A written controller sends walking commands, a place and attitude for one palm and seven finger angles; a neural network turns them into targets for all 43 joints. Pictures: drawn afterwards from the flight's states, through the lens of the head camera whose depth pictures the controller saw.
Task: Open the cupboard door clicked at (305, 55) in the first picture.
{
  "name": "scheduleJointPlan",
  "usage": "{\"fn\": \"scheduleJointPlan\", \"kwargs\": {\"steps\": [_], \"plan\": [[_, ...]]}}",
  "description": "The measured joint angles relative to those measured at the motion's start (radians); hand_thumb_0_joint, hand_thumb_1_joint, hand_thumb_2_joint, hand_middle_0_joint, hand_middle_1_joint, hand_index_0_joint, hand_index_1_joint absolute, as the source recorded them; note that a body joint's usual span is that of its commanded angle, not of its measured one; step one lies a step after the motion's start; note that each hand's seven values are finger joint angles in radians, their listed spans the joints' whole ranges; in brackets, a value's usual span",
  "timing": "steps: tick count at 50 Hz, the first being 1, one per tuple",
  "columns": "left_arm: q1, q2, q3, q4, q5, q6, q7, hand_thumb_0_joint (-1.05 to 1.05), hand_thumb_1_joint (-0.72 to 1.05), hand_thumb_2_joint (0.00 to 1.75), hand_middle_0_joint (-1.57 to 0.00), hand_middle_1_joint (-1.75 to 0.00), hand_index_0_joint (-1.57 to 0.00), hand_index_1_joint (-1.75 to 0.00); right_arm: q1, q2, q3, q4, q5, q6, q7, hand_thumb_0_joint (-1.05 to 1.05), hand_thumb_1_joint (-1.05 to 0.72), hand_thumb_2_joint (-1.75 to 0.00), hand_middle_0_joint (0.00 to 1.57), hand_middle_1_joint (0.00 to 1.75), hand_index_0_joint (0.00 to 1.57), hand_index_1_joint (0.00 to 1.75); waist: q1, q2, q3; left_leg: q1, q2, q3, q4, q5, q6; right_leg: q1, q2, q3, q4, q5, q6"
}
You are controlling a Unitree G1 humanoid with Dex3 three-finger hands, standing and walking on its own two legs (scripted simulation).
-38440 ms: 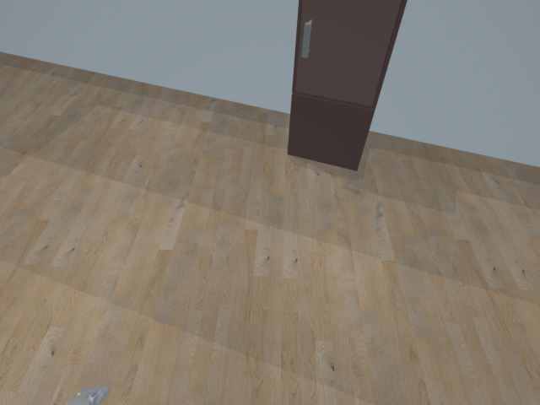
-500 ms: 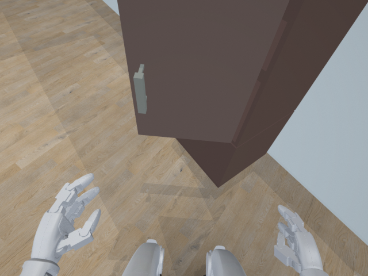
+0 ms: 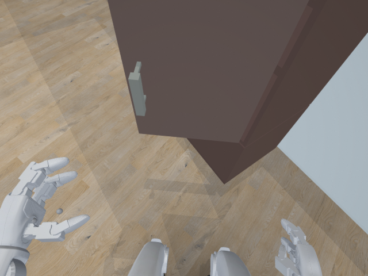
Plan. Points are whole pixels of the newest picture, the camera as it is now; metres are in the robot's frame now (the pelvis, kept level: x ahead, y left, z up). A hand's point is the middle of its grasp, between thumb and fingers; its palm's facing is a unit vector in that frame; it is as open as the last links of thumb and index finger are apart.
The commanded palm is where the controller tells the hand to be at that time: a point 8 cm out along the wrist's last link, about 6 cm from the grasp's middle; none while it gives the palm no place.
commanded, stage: raise the hand with hooked fingers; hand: left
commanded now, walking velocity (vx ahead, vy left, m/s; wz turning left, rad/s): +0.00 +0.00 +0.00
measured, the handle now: (139, 89) +0.54 +0.17 +0.03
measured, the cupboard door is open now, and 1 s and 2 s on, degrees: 50 50 50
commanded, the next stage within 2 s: move the hooked fingers beside the handle in 1.20 s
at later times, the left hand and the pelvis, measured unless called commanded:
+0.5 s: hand (54, 199) +0.24 +0.27 +0.03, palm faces +0.02 -1.00 -0.04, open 13.8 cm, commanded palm +0.23 +0.32 +0.04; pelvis -0.01 +0.01 +0.00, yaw +0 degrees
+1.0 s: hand (53, 181) +0.28 +0.28 +0.04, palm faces +0.02 -1.00 -0.06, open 14.0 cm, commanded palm +0.26 +0.33 +0.05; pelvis -0.01 +0.01 +0.00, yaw -1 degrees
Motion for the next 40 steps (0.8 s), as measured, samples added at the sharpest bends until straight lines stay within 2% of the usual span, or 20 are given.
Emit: {"fn": "scheduleJointPlan", "kwargs": {"steps": [3, 9, 16, 21, 25, 32, 40], "plan": [[-0.017, 0.007, 0.005, 0.041, 0.001, -0.025, -0.023, 0.0, -0.02, 0.5, -0.27, -0.9, -0.26, -0.89, -0.004, -0.021, -0.003, 0.008, 0.003, 0.007, 0.002, 0.02, -0.9, -0.9, 0.21, 0.3, 0.21, 0.3, -0.002, 0.005, -0.008, -0.017, -0.005, -0.002, 0.013, -0.007, 0.002, -0.014, -0.005, -0.002, 0.012, -0.009, 0.003], [-0.073, 0.028, 0.0, 0.107, -0.009, 0.011, -0.088, 0.0, -0.16, 0.44, -0.28, -0.99, -0.27, -0.98, -0.02, -0.038, 0.003, -0.014, 0.008, 0.007, -0.007, 0.02, -0.9, -0.9, 0.21, 0.3, 0.21, 0.3, -0.006, 0.005, 0.005, -0.039, -0.004, 0.001, 0.03, -0.011, 0.006, -0.037, -0.004, 0.0, 0.029, -0.011, 0.004], [-0.119, 0.044, 0.033, 0.09, -0.029, -0.017, -0.078, -0.01, -0.32, 0.37, -0.29, -1.09, -0.29, -1.08, -0.018, -0.023, 0.015, -0.03, 0.006, 0.014, -0.001, 0.02, -0.9, -0.9, 0.21, 0.3, 0.21, 0.3, -0.006, 0.0, -0.005, -0.029, -0.003, 0.002, 0.018, 0.0, 0.006, -0.026, -0.003, 0.002, 0.014, 0.001, 0.006], [-0.176, 0.067, 0.046, 0.187, -0.025, 0.031, -0.096, -0.01, -0.42, 0.33, -0.3, -1.15, -0.29, -1.15, -0.009, -0.028, 0.037, -0.049, 0.014, 0.032, -0.003, 0.02, -0.9, -0.9, 0.21, 0.3, 0.21, 0.3, -0.007, 0.008, -0.012, -0.029, -0.008, 0.003, 0.011, 0.011, 0.01, -0.026, -0.007, 0.002, 0.008, 0.01, 0.009], [-0.211, 0.077, 0.043, 0.235, -0.014, 0.049, -0.114, -0.01, -0.46, 0.31, -0.3, -1.18, -0.3, -1.17, 0.003, -0.036, 0.048, -0.058, 0.014, 0.033, -0.011, 0.02, -0.9, -0.9, 0.21, 0.31, 0.21, 0.3, -0.009, 0.006, -0.002, -0.031, -0.007, 0.003, 0.009, 0.018, 0.012, -0.027, -0.007, 0.003, 0.005, 0.019, 0.009], [-0.275, 0.096, 0.067, 0.255, -0.012, 0.006, -0.118, -0.01, -0.49, 0.3, -0.3, -1.2, -0.3, -1.19, 0.021, -0.042, 0.05, -0.043, 0.011, 0.037, -0.017, 0.02, -0.9, -0.9, 0.21, 0.31, 0.21, 0.3, -0.02, -0.006, 0.007, -0.039, -0.005, 0.003, 0.013, 0.023, 0.011, -0.035, -0.005, 0.003, 0.007, 0.025, 0.009], [-0.317, 0.129, 0.086, 0.324, -0.019, 0.062, -0.139, -0.02, -0.5, 0.3, -0.3, -1.2, -0.3, -1.2, 0.04, -0.052, 0.048, -0.047, 0.019, 0.051, -0.017, 0.02, -0.9, -0.9, 0.21, 0.3, 0.21, 0.3, -0.032, 0.003, 0.008, -0.034, -0.005, 0.011, -0.007, 0.029, 0.015, -0.033, -0.004, 0.011, -0.012, 0.034, 0.013]]}}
